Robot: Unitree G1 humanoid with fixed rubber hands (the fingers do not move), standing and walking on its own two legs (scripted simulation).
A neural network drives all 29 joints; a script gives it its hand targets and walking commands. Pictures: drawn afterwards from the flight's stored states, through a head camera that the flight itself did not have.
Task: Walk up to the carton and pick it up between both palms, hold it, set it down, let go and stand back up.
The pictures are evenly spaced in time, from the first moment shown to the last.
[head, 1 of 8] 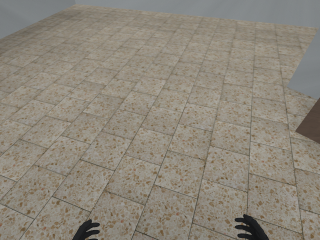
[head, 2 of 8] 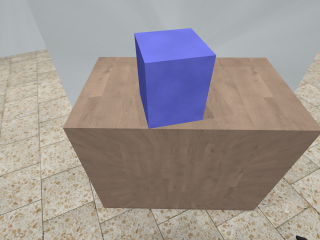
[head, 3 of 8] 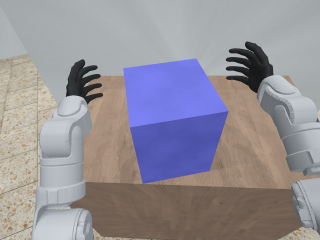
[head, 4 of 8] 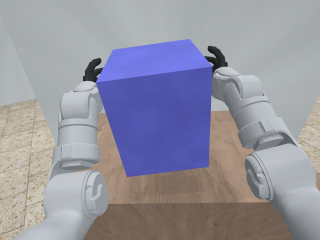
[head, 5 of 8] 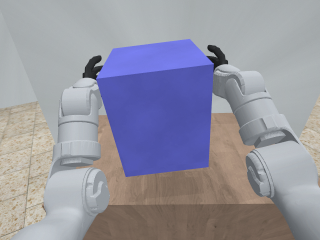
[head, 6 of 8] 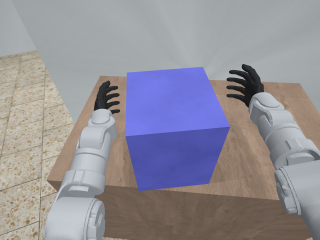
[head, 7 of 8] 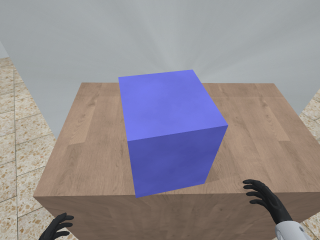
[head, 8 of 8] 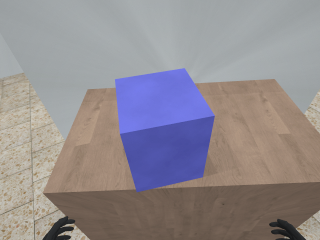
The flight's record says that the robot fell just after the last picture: no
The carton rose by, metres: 0.21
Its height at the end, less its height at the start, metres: +0.00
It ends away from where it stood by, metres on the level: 0.02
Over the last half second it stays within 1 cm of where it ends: yes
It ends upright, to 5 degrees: yes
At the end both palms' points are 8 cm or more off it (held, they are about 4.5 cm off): yes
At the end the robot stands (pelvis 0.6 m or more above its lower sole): yes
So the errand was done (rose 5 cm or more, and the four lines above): yes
